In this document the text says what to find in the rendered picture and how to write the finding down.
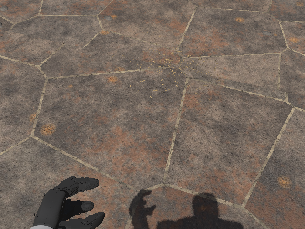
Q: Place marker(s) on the left robot hand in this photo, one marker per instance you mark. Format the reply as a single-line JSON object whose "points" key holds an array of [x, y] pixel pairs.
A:
{"points": [[54, 210]]}

